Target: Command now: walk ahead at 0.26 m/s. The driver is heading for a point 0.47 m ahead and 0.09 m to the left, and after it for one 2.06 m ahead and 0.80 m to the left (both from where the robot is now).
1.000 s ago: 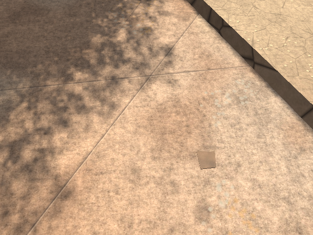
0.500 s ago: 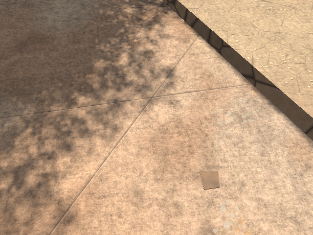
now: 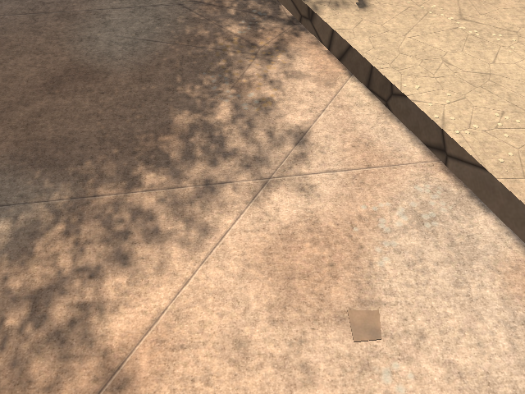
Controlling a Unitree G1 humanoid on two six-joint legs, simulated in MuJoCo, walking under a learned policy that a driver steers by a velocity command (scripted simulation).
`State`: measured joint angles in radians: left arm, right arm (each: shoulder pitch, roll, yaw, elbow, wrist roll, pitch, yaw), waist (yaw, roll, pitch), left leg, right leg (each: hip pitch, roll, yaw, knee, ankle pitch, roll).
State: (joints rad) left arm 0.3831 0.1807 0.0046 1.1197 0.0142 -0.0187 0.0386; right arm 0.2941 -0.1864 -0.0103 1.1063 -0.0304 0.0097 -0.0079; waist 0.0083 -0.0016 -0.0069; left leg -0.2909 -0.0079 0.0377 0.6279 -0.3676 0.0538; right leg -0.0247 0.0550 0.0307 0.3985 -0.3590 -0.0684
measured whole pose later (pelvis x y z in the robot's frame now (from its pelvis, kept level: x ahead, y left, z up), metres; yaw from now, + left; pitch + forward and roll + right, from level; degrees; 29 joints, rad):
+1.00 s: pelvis +0.38 +0.04 +0.00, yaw +13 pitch +0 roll +0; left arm 0.25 0.21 0.05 0.93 0.03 -0.05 0.04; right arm 0.18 -0.22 -0.07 0.89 -0.03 0.05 0.01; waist 0.00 0.02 0.08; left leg -0.54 0.06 0.05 0.90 -0.28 0.02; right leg -0.26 -0.03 -0.26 0.42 -0.17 -0.08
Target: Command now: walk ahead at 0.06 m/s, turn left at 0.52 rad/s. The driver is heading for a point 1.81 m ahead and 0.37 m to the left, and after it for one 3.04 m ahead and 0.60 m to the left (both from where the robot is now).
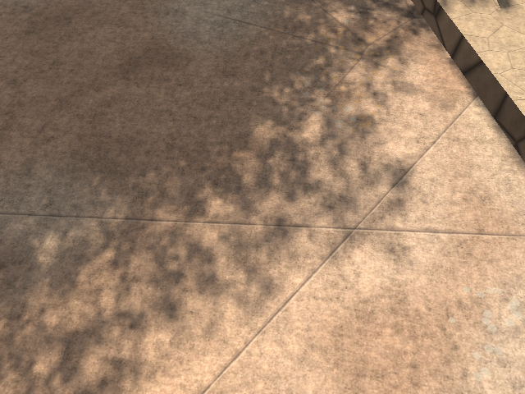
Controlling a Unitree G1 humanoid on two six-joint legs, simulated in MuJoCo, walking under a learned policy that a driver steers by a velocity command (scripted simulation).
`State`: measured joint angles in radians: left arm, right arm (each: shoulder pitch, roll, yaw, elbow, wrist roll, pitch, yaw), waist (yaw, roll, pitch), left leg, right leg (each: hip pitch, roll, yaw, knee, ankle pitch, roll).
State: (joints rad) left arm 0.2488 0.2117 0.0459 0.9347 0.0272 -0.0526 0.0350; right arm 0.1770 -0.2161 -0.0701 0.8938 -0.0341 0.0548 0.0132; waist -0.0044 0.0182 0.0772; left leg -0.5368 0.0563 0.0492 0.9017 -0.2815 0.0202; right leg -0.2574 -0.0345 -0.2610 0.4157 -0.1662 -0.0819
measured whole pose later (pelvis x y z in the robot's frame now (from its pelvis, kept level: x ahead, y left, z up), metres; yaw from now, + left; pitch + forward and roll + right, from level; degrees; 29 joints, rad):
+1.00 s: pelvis +0.02 +0.00 +0.00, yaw +22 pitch -1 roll +0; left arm 0.19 0.22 0.02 0.82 0.01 0.01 0.02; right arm 0.20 -0.24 -0.04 0.88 -0.01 0.04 -0.02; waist 0.00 0.01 0.06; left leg -0.12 -0.03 -0.05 0.41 -0.24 0.00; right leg -0.22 0.02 -0.02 0.47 -0.23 -0.04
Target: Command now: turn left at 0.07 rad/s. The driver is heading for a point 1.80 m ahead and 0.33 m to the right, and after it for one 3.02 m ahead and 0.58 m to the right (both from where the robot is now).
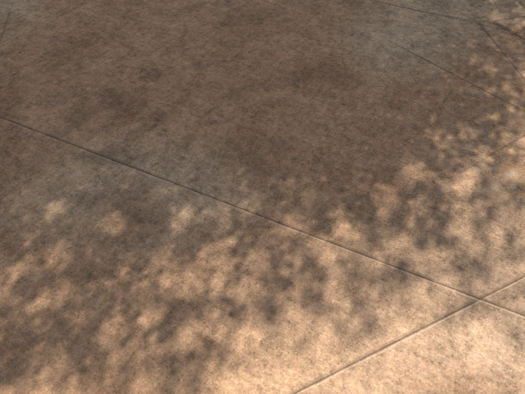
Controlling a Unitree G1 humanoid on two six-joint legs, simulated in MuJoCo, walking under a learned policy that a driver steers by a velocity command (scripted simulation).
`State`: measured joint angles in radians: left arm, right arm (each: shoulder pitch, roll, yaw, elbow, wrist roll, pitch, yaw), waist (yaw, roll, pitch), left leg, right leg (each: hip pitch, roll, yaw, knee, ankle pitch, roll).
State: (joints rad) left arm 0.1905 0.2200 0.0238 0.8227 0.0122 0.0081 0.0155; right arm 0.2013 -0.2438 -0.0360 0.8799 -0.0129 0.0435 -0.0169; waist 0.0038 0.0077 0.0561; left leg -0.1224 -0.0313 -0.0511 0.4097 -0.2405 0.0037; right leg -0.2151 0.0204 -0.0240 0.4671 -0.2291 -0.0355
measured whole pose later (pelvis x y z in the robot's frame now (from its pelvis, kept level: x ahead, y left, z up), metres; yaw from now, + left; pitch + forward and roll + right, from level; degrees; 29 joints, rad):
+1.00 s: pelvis +0.08 -0.03 +0.00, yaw +0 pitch +0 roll +0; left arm 0.35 0.19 0.04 1.06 0.02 -0.07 0.00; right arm 0.36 -0.22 -0.04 1.10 -0.03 -0.04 0.00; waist 0.00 0.04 0.00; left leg -0.29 -0.01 -0.01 0.92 -0.40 0.10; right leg -0.18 0.04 -0.08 0.47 -0.30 -0.08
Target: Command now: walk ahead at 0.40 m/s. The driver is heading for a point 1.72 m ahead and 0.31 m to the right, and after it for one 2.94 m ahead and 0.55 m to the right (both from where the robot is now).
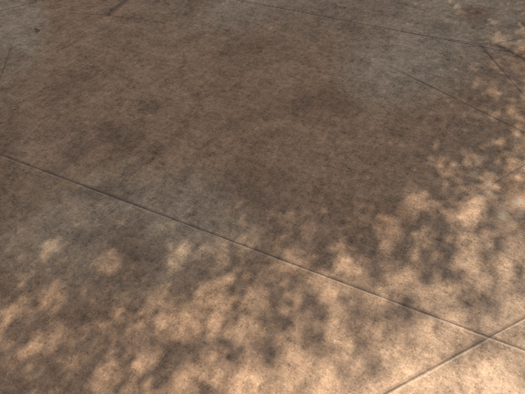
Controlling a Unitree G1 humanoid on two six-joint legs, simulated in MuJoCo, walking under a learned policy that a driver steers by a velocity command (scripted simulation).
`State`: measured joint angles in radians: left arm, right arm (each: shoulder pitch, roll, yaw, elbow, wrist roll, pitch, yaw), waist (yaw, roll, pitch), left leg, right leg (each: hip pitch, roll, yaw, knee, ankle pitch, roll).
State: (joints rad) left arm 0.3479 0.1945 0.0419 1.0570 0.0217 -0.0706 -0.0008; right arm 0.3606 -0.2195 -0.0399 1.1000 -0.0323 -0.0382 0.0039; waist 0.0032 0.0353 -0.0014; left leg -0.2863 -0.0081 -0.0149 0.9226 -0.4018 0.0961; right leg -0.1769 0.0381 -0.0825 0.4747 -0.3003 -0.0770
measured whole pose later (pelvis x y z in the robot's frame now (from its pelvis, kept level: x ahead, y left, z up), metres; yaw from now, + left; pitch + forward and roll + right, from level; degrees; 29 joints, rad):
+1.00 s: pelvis +0.56 -0.03 -0.01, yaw +0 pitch +0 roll +0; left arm 0.08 0.19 0.05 0.91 0.03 -0.08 -0.01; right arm 0.43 -0.18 -0.03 1.08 -0.01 -0.08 -0.01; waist -0.03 0.01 0.07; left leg -0.15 -0.04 0.02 1.02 -0.44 0.09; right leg -0.40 0.04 -0.12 0.56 -0.16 -0.11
